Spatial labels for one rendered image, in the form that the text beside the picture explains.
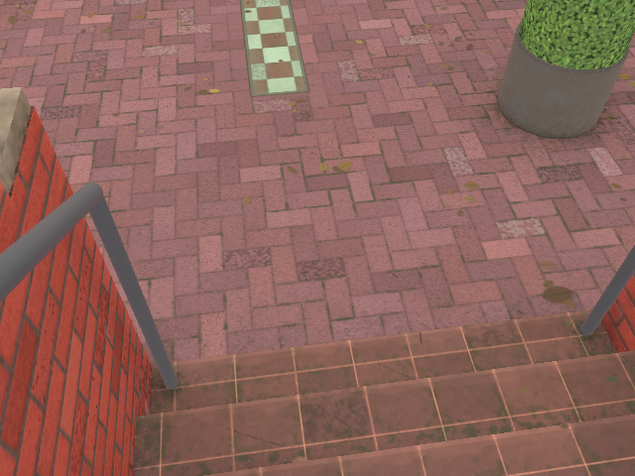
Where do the stairs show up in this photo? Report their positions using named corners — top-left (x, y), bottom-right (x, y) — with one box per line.
top-left (133, 310), bottom-right (635, 476)

